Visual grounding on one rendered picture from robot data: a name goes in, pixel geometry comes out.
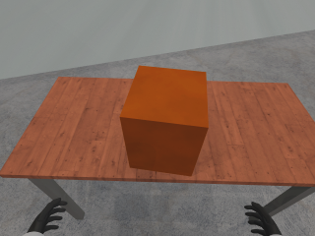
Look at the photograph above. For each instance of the robot left hand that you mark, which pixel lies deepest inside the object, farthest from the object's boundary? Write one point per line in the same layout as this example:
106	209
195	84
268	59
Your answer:
39	224

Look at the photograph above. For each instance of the robot right hand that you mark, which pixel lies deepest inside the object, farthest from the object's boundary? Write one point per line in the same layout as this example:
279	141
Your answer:
267	223

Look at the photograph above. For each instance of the table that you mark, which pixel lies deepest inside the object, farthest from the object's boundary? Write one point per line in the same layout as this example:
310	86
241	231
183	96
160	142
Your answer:
259	134

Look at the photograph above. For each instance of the carton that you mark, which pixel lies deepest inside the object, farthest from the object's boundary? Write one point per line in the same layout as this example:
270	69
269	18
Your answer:
165	119

